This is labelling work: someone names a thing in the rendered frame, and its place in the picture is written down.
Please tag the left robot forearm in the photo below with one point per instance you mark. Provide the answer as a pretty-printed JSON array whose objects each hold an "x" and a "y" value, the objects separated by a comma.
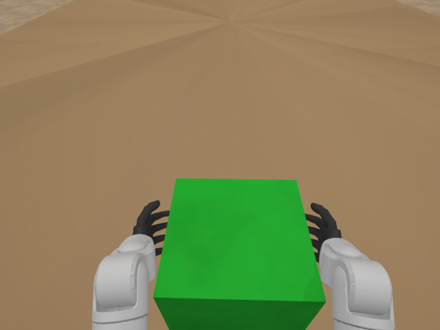
[{"x": 121, "y": 286}]

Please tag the right robot hand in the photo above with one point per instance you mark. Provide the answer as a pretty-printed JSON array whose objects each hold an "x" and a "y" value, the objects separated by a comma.
[{"x": 327, "y": 224}]

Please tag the left robot hand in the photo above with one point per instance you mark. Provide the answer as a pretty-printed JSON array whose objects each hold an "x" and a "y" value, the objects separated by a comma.
[{"x": 145, "y": 221}]

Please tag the right robot forearm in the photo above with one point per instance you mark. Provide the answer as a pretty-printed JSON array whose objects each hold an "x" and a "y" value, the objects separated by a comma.
[{"x": 362, "y": 295}]

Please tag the carton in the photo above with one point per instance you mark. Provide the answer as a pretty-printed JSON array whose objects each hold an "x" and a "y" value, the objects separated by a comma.
[{"x": 237, "y": 255}]

